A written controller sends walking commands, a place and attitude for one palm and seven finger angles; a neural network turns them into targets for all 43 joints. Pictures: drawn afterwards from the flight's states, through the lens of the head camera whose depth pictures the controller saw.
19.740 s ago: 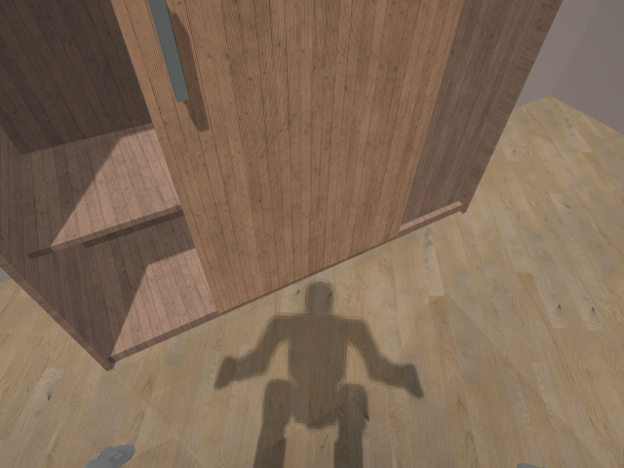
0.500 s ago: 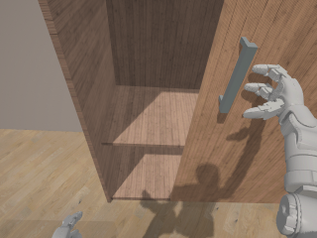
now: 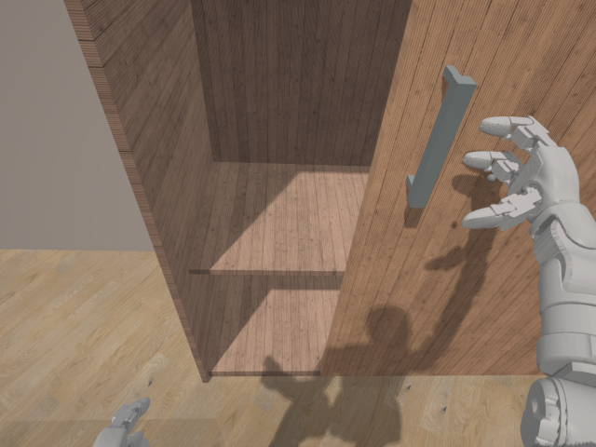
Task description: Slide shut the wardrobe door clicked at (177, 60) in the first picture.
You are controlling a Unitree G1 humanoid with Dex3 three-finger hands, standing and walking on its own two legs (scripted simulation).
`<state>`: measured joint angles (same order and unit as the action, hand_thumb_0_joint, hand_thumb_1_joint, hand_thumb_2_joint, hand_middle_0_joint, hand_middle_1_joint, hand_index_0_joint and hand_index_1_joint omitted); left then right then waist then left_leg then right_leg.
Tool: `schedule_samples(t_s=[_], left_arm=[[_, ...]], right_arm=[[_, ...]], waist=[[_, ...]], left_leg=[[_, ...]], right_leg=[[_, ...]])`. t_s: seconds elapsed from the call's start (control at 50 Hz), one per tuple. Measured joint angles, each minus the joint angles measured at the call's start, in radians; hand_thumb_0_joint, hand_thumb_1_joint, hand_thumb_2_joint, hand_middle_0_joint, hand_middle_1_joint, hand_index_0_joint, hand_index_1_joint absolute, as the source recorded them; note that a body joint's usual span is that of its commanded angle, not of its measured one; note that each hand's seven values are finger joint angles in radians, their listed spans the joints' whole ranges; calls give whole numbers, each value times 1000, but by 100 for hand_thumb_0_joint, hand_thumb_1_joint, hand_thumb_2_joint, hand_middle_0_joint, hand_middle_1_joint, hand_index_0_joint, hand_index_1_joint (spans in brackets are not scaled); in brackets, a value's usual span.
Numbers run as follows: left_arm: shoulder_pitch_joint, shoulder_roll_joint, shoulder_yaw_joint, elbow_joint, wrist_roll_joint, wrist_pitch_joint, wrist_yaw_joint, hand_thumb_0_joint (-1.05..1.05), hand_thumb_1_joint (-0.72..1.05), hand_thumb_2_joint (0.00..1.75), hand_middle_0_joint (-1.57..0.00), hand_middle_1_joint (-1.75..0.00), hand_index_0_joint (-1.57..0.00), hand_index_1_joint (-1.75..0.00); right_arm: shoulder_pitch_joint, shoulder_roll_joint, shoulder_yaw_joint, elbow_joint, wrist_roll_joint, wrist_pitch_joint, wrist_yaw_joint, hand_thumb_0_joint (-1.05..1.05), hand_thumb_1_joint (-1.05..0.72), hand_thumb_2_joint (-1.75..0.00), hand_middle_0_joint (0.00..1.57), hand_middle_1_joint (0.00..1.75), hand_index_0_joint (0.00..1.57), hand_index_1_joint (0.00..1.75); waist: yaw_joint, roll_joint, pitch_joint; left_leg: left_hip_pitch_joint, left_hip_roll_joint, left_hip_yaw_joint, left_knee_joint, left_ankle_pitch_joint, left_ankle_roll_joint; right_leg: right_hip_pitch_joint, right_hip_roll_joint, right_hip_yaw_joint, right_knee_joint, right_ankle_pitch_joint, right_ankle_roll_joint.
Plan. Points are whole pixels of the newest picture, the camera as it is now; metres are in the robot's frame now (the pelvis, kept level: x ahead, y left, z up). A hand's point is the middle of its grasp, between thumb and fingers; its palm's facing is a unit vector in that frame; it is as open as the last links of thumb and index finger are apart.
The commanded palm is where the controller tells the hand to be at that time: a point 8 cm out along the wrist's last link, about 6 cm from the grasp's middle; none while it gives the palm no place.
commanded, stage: move the hooked fingers beside the handle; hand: right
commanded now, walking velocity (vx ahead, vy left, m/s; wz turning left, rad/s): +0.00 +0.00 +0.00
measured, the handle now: (432, 141) +0.48 -0.15 +0.21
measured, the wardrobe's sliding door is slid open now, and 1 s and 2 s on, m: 0.37 0.37 0.37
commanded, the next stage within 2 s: feel for the door with the fingertips in 0.72 s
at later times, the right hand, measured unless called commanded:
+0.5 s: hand (489, 160) +0.42 -0.20 +0.22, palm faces -0.02 +1.00 -0.04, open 14.0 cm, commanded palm +0.40 -0.25 +0.20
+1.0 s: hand (478, 171) +0.41 -0.19 +0.21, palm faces -0.04 +1.00 -0.03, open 14.0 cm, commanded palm +0.39 -0.23 +0.20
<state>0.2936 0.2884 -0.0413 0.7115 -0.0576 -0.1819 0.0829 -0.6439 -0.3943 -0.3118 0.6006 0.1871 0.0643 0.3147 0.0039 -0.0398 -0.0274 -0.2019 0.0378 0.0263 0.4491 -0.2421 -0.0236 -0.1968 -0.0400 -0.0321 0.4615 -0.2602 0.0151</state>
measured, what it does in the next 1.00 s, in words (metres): stands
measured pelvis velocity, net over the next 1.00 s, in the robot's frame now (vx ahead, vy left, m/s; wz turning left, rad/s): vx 0.00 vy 0.00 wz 0.00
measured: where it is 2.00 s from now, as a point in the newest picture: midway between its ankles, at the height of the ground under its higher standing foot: outside the picture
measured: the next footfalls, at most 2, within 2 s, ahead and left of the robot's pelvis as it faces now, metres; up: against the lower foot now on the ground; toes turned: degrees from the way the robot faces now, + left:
none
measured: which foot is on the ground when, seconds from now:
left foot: down 0.00-1.00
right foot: down 0.00-1.00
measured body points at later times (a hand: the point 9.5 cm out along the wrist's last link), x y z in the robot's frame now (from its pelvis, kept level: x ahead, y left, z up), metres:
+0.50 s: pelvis +0.00 -0.01 +0.00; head +0.00 +0.01 +0.45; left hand +0.11 +0.25 -0.11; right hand +0.42 -0.26 +0.22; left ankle +0.00 +0.14 -0.74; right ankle -0.01 -0.13 -0.74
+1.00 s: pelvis +0.00 +0.00 +0.00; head -0.01 +0.01 +0.45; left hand +0.14 +0.24 -0.10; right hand +0.41 -0.24 +0.21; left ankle +0.00 +0.14 -0.74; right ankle -0.01 -0.13 -0.74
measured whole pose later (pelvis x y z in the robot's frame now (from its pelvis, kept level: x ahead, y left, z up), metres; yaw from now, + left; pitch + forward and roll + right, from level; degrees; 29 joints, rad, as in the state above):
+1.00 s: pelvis +0.00 +0.00 +0.00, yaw +0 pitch +1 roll +0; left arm 0.26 0.28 -0.05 0.70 -0.06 -0.18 0.07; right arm -0.70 -0.38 -0.27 0.65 0.19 0.12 0.28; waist 0.00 -0.05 -0.05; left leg -0.21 0.05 0.03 0.45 -0.24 -0.03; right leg -0.21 -0.03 -0.03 0.46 -0.26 0.01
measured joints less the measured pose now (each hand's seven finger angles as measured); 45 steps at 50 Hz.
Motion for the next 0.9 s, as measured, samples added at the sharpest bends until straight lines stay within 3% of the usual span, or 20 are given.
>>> schedule_samples(t_s=[0.1,0.18,0.26,0.38,0.54,0.7,0.9], left_arm=[[-22,-5,-13,20,-2,-16,5,1,91,90,-21,-30,-20,-30],[-34,-9,-18,13,-2,-9,0,1,91,90,-21,-30,-21,-30],[-13,-6,-8,-9,2,-7,-7,1,91,90,-21,-30,-21,-30],[21,-9,-8,8,4,-6,-6,1,91,90,-21,-30,-21,-30],[22,-2,-2,10,0,-1,-11,1,91,90,-21,-30,-21,-30],[7,-7,-1,-2,5,-1,-13,1,91,90,-21,-30,-20,-30],[-29,-14,-10,-7,0,-1,-10,1,91,90,-21,-30,-21,-30]], right_arm=[[-99,-15,26,81,-2,11,-12,-2,51,-30,30,120,30,120],[-159,-47,9,203,-10,43,-10,-1,51,-30,30,120,30,120],[-118,-47,-2,191,-24,23,-9,-1,50,-30,30,120,30,120],[-73,-17,-19,117,-8,-28,1,-2,50,-30,30,120,30,120],[-100,-41,-4,145,-14,21,-7,-1,50,-30,30,120,30,120],[-20,1,-10,45,-3,13,-11,-2,50,-30,30,120,30,120],[-60,-6,11,53,0,52,-22,-2,50,-30,30,120,30,120]], waist=[[7,0,-4],[23,-2,-17],[28,-10,-15],[23,4,-16],[24,-4,-21],[15,-4,-21],[6,-5,-23]], left_leg=[[0,2,7,-5,6,-1],[-34,5,-1,4,9,-3],[-48,5,-12,5,11,-5],[-25,3,-14,1,5,-6],[-25,6,-13,-5,5,-9],[-15,6,-16,-6,2,-10],[-6,6,-5,-7,1,-7]], right_leg=[[-7,2,7,4,3,-1],[-34,5,0,3,9,-3],[-42,5,-11,3,8,-6],[-20,3,-13,2,-2,-6],[-23,6,-13,2,-4,-9],[-11,6,-16,0,-7,-9],[-6,6,-5,-3,-3,-6]])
